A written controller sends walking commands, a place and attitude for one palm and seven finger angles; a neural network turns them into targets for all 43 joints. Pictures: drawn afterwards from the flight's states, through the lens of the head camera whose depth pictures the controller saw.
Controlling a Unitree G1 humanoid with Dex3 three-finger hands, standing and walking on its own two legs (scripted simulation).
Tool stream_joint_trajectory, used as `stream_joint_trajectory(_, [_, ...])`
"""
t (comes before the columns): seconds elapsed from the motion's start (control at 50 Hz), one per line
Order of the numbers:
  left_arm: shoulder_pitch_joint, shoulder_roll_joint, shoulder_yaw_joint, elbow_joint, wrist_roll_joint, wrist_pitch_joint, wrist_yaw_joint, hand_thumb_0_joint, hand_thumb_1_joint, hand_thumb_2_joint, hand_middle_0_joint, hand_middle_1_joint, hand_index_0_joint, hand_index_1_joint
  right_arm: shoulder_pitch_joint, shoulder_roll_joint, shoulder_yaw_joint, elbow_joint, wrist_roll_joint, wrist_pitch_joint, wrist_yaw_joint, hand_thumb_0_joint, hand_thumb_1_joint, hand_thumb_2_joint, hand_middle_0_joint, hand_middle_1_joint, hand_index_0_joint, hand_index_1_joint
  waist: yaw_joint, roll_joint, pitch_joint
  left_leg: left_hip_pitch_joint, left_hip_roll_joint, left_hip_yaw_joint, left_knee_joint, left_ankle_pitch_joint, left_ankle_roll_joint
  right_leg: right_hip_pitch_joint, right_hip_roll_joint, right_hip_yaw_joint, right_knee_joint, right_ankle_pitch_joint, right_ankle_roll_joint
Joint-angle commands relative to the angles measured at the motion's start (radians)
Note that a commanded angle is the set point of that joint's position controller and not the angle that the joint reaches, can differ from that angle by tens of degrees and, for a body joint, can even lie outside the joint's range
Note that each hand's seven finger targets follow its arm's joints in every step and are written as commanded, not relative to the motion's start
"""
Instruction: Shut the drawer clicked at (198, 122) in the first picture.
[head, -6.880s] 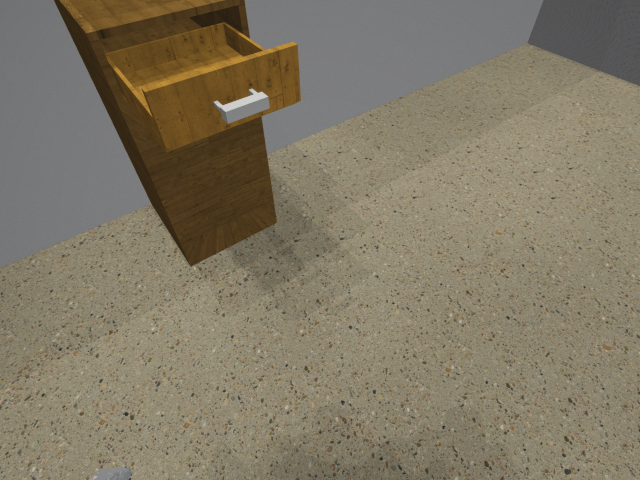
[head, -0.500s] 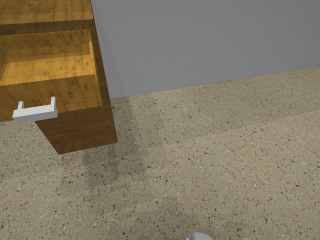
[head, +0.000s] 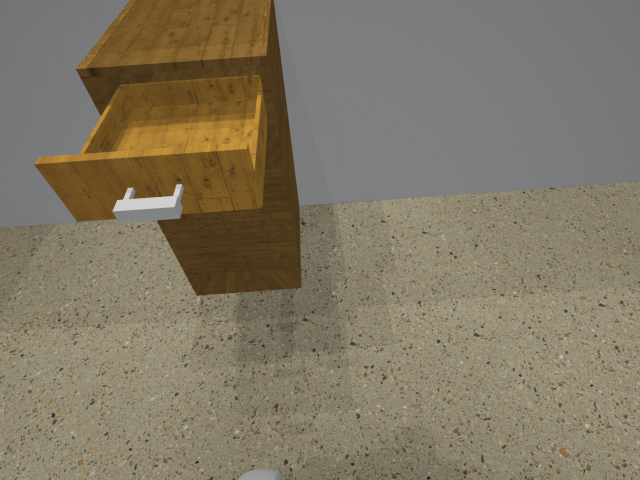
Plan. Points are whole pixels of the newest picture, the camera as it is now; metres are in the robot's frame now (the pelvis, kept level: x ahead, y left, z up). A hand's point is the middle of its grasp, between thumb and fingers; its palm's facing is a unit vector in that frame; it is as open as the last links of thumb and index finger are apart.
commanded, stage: take the last steps up to it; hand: left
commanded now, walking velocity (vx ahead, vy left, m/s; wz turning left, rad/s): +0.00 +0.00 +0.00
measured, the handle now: (151, 200) +0.55 +0.32 +0.02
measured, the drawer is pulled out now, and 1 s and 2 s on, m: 0.30 0.30 0.30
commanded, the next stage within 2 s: come to a stop and stand still in 0.88 s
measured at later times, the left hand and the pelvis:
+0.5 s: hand out of the picture +0.05 +0.26 -0.17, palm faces +0.15 -0.97 -0.18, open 7.4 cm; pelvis +0.06 +0.07 +0.00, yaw +5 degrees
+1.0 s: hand (195, 408) +0.25 +0.23 -0.17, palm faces +0.16 -0.96 -0.22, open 7.2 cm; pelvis +0.23 +0.03 +0.00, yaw +6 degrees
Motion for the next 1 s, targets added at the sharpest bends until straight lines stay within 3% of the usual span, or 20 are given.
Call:
stream_joint_trajectory(0.0, [0.074, 0.227, 0.061, -0.014, 0.013, -0.017, 0.014, 0.000, 0.900, 0.900, -0.200, -0.300, -0.200, -0.300, -0.100, -0.030, 0.002, -0.078, 0.005, -0.032, -0.003, 0.000, -0.900, -0.900, 0.200, 0.300, 0.200, 0.300, 0.066, -0.216, -0.029, -0.021, 0.005, 0.047, -0.165, -0.066, 0.002, 0.096, -0.249, 0.195, -0.178, 0.320, -0.124])
stream_joint_trajectory(0.08, [0.109, 0.246, 0.070, 0.030, 0.015, -0.021, 0.007, 0.000, 0.900, 0.900, -0.200, -0.300, -0.200, -0.300, -0.101, -0.020, 0.019, -0.074, 0.005, -0.055, 0.001, 0.000, -0.900, -0.900, 0.200, 0.300, 0.200, 0.300, 0.083, -0.227, -0.069, 0.060, 0.003, 0.088, -0.354, -0.077, 0.026, 0.124, -0.271, 0.224, -0.199, 0.133, -0.122])
stream_joint_trajectory(0.14, [0.068, 0.236, 0.070, 0.052, 0.007, -0.015, -0.001, 0.000, 0.900, 0.900, -0.200, -0.300, -0.200, -0.300, 0.018, -0.018, 0.024, -0.034, 0.001, -0.079, -0.002, 0.000, -0.900, -0.900, 0.200, 0.300, 0.200, 0.300, 0.018, -0.178, -0.067, 0.321, -0.013, 0.139, -0.646, 0.061, 0.054, -0.052, -0.220, 0.155, -0.139, -0.143, -0.059])
stream_joint_trajectory(0.16, [0.060, 0.199, 0.060, 0.045, -0.002, -0.009, -0.007, 0.000, 0.900, 0.900, -0.200, -0.300, -0.200, -0.300, 0.078, -0.062, 0.016, -0.015, 0.000, -0.090, -0.009, 0.000, -0.900, -0.900, 0.200, 0.300, 0.200, 0.300, -0.012, -0.043, -0.078, 0.470, 0.045, 0.053, -0.736, 0.052, 0.077, -0.192, -0.159, 0.088, -0.012, -0.212, -0.011])
stream_joint_trajectory(0.18, [0.046, 0.127, 0.047, 0.020, -0.004, -0.005, -0.018, 0.000, 0.900, 0.900, -0.200, -0.300, -0.200, -0.300, 0.147, -0.158, -0.007, 0.001, -0.013, -0.093, -0.016, 0.000, -0.900, -0.900, 0.200, 0.300, 0.200, 0.300, -0.049, 0.260, -0.055, 0.547, 0.277, -0.267, -0.828, -0.084, 0.167, -0.405, -0.024, -0.032, 0.249, -0.293, 0.049])
stream_joint_trajectory(0.2, [-0.030, 0.115, 0.032, -0.023, 0.008, -0.011, -0.020, 0.000, 0.900, 0.900, -0.200, -0.300, -0.200, -0.300, 0.214, -0.202, -0.009, 0.004, -0.009, -0.089, -0.022, 0.000, -0.900, -0.900, 0.200, 0.300, 0.200, 0.300, -0.075, 0.258, 0.007, 0.497, 0.377, -0.388, -0.892, -0.083, 0.241, -0.501, 0.002, 0.005, 0.412, -0.328, 0.047])
stream_joint_trajectory(0.22, [-0.077, 0.118, 0.035, -0.014, 0.015, -0.007, -0.016, 0.000, 0.900, 0.900, -0.200, -0.300, -0.200, -0.300, 0.202, -0.166, -0.002, 0.024, -0.012, -0.096, -0.031, 0.000, -0.900, -0.900, 0.200, 0.300, 0.200, 0.300, -0.079, 0.251, 0.052, 0.421, 0.365, -0.394, -0.925, -0.122, 0.254, -0.518, -0.016, 0.072, 0.514, -0.302, 0.040])
stream_joint_trajectory(0.26, [-0.045, 0.123, 0.038, 0.034, 0.011, -0.013, -0.033, 0.000, 0.900, 0.900, -0.200, -0.300, -0.200, -0.300, 0.113, -0.080, 0.029, 0.008, -0.005, -0.110, -0.040, 0.000, -0.900, -0.900, 0.200, 0.300, 0.200, 0.300, -0.019, 0.154, 0.141, 0.325, 0.282, -0.264, -0.935, -0.028, 0.240, -0.489, -0.047, 0.101, 0.591, -0.135, 0.034])
stream_joint_trajectory(0.32, [0.039, 0.109, 0.030, 0.085, 0.009, -0.016, -0.040, 0.000, 0.900, 0.900, -0.200, -0.300, -0.200, -0.300, 0.114, -0.054, 0.039, 0.015, 0.004, -0.138, -0.042, 0.000, -0.900, -0.900, 0.200, 0.300, 0.200, 0.300, 0.019, 0.097, 0.081, 0.367, 0.216, -0.135, -0.918, 0.262, 0.234, -0.441, -0.040, 0.085, 0.601, -0.024, 0.053])
stream_joint_trajectory(0.4, [0.005, 0.104, 0.028, 0.082, 0.006, -0.015, -0.036, 0.000, 0.900, 0.900, -0.200, -0.300, -0.200, -0.300, 0.196, -0.034, 0.040, 0.061, 0.011, -0.154, -0.048, 0.000, -0.900, -0.900, 0.200, 0.300, 0.200, 0.300, 0.013, 0.058, 0.077, 0.452, 0.223, -0.101, -0.900, 0.487, 0.251, -0.501, -0.041, 0.080, 0.598, 0.014, 0.067])
stream_joint_trajectory(0.48, [-0.090, 0.078, 0.026, 0.046, 0.002, -0.015, -0.038, 0.000, 0.900, 0.900, -0.200, -0.300, -0.200, -0.300, 0.253, -0.021, 0.038, 0.100, 0.005, -0.162, -0.054, 0.000, -0.900, -0.900, 0.200, 0.300, 0.200, 0.300, -0.006, 0.052, 0.112, 0.477, 0.248, -0.094, -0.895, 0.520, 0.266, -0.533, -0.052, 0.075, 0.486, 0.019, 0.064])
stream_joint_trajectory(0.6, [-0.190, 0.053, 0.027, 0.006, -0.004, -0.033, -0.041, 0.000, 0.900, 0.900, -0.200, -0.300, -0.200, -0.300, 0.298, -0.016, 0.036, 0.152, -0.010, -0.160, -0.057, 0.000, -0.900, -0.900, 0.200, 0.300, 0.200, 0.300, -0.027, 0.079, 0.131, 0.438, 0.251, -0.058, -0.825, 0.658, 0.237, -0.362, -0.008, 0.033, 0.228, -0.005, 0.012])
stream_joint_trajectory(0.66, [0.085, 0.087, 0.043, 0.089, 0.001, -0.055, -0.034, 0.000, 0.900, 0.900, -0.200, -0.300, -0.200, -0.300, 0.270, -0.041, 0.032, 0.157, 0.002, -0.159, -0.056, 0.000, -0.900, -0.900, 0.200, 0.300, 0.200, 0.300, 0.099, 0.021, -0.020, 0.366, 0.184, 0.015, -0.511, 0.880, 0.180, 0.044, 0.068, -0.012, 0.054, 0.101, -0.020])
stream_joint_trajectory(0.68, [0.239, 0.152, 0.061, 0.135, 0.008, -0.070, -0.024, 0.000, 0.900, 0.900, -0.200, -0.300, -0.200, -0.300, 0.272, -0.021, 0.031, 0.147, 0.013, -0.164, -0.048, 0.000, -0.900, -0.900, 0.200, 0.300, 0.200, 0.300, 0.156, -0.053, -0.129, 0.190, 0.130, 0.043, -0.271, 0.712, 0.141, 0.315, -0.046, 0.130, 0.042, 0.180, -0.070])
stream_joint_trajectory(0.7, [0.341, 0.252, 0.084, 0.162, 0.007, -0.076, -0.008, 0.000, 0.900, 0.900, -0.200, -0.300, -0.200, -0.300, 0.321, 0.034, 0.036, 0.118, 0.022, -0.169, -0.042, 0.000, -0.900, -0.900, 0.200, 0.300, 0.200, 0.300, 0.154, -0.275, -0.255, -0.052, -0.037, 0.108, 0.070, 0.002, 0.090, 0.513, -0.359, 0.559, -0.068, 0.430, -0.190])
stream_joint_trajectory(0.72, [0.310, 0.272, 0.088, 0.161, -0.014, -0.072, -0.008, 0.000, 0.900, 0.900, -0.200, -0.300, -0.200, -0.300, 0.295, 0.017, 0.029, 0.115, 0.025, -0.159, -0.045, 0.000, -0.900, -0.900, 0.200, 0.300, 0.200, 0.300, 0.134, -0.194, -0.255, -0.055, -0.009, 0.017, 0.239, -0.158, 0.100, 0.394, -0.423, 0.624, -0.162, 0.339, -0.248])
stream_joint_trajectory(0.76, [0.120, 0.183, 0.064, 0.113, -0.010, -0.066, 0.000, 0.000, 0.900, 0.900, -0.200, -0.300, -0.200, -0.300, 0.167, 0.044, 0.025, 0.081, 0.007, -0.140, -0.033, 0.000, -0.900, -0.900, 0.200, 0.300, 0.200, 0.300, 0.087, -0.088, -0.026, -0.116, 0.079, -0.012, 0.273, -0.039, 0.098, 0.067, -0.360, 0.524, -0.249, 0.045, -0.216])
stream_joint_trajectory(0.8, [0.025, 0.107, 0.043, 0.097, -0.003, -0.070, 0.005, 0.000, 0.900, 0.900, -0.200, -0.300, -0.200, -0.300, 0.205, 0.086, 0.029, 0.096, -0.006, -0.115, -0.025, 0.000, -0.900, -0.900, 0.200, 0.300, 0.200, 0.300, 0.017, -0.065, 0.011, -0.050, 0.110, 0.001, 0.165, 0.045, 0.080, -0.090, -0.277, 0.329, -0.288, 0.024, -0.156])
stream_joint_trajectory(0.84, [0.003, 0.079, 0.032, 0.096, 0.001, -0.072, 0.004, 0.000, 0.900, 0.900, -0.200, -0.300, -0.200, -0.300, 0.237, 0.100, 0.031, 0.108, -0.009, -0.094, -0.021, 0.000, -0.900, -0.900, 0.200, 0.300, 0.200, 0.300, -0.016, -0.136, 0.024, 0.020, 0.115, 0.045, 0.051, 0.078, 0.055, -0.198, -0.226, 0.205, -0.319, 0.044, -0.120])
stream_joint_trajectory(0.98, [0.057, 0.115, 0.038, 0.125, 0.002, -0.072, -0.004, 0.000, 0.900, 0.900, -0.200, -0.300, -0.200, -0.300, 0.085, 0.089, 0.039, 0.049, -0.004, -0.105, -0.011, 0.000, -0.900, -0.900, 0.200, 0.300, 0.200, 0.300, 0.024, -0.115, 0.007, 0.033, 0.089, 0.102, -0.322, 0.140, 0.023, -0.056, -0.192, 0.171, -0.290, 0.193, -0.134])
